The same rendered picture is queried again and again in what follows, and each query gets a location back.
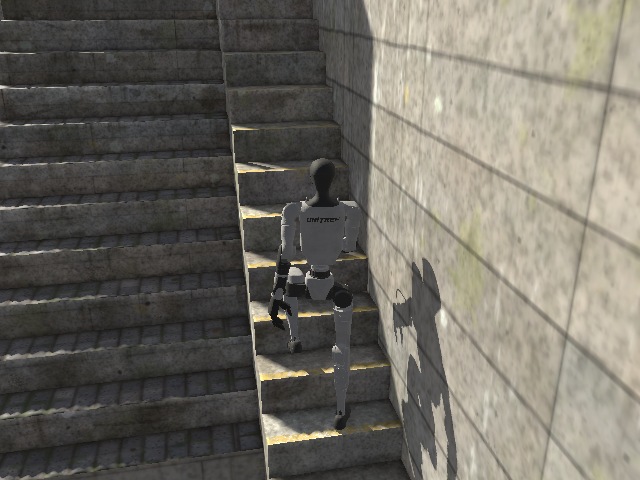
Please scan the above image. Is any robot right upper arm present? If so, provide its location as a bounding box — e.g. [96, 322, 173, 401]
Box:
[342, 201, 362, 252]

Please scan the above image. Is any left robot shin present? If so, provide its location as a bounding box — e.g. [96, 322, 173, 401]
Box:
[283, 293, 299, 342]

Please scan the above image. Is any robot left upper arm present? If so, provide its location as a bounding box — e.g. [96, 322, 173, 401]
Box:
[281, 201, 302, 260]

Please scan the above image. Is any humanoid robot head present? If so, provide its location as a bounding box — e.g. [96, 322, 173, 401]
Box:
[305, 158, 339, 207]

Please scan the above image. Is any left robot forearm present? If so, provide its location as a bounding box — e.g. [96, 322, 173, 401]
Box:
[271, 245, 291, 300]

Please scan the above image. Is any left robot hand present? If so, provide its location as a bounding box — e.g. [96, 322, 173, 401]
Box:
[268, 297, 292, 330]

